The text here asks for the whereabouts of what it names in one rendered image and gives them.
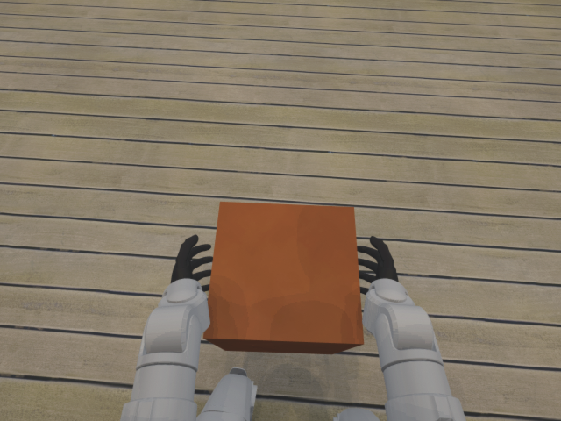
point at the robot left hand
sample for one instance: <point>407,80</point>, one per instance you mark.
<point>184,267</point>

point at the robot left shin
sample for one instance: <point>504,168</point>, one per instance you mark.
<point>238,371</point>

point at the robot left thigh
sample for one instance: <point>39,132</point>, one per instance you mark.
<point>232,399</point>

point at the robot right hand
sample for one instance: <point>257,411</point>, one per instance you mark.
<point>385,266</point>

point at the robot right forearm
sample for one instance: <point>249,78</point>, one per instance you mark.
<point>413,369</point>

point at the carton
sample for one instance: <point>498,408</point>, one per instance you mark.
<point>285,279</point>

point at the robot left forearm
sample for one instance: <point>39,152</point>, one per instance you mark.
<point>164,384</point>

